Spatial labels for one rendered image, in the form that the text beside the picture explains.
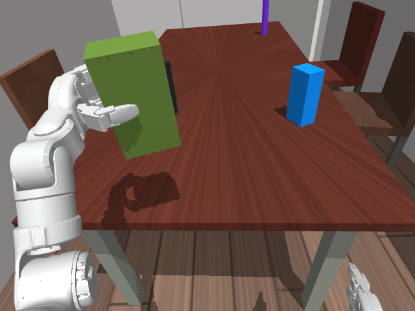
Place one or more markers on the right robot hand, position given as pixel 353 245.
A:
pixel 359 295

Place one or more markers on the table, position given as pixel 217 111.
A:
pixel 242 165

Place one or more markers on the left robot arm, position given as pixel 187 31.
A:
pixel 42 174

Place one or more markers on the left robot hand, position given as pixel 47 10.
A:
pixel 67 91

